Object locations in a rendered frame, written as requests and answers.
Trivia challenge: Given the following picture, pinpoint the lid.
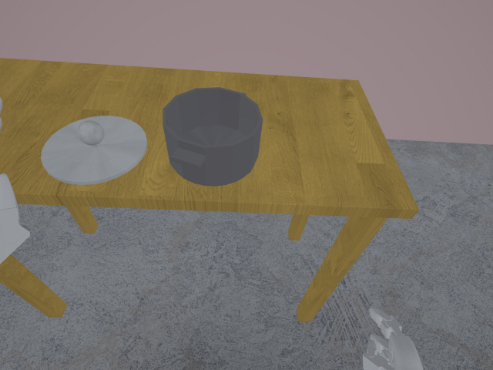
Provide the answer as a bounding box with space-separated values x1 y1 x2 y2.
41 116 148 185

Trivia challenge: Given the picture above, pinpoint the robot left hand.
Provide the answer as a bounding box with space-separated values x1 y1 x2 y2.
0 97 30 264

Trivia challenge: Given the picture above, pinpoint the robot right hand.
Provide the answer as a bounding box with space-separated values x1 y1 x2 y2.
363 307 424 370

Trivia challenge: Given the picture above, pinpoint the table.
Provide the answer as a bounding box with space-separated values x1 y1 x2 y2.
0 58 419 322

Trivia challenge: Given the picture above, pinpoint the pot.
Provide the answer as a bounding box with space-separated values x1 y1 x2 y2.
163 87 263 187

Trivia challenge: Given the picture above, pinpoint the knob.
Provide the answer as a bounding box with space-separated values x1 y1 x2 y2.
77 120 104 146

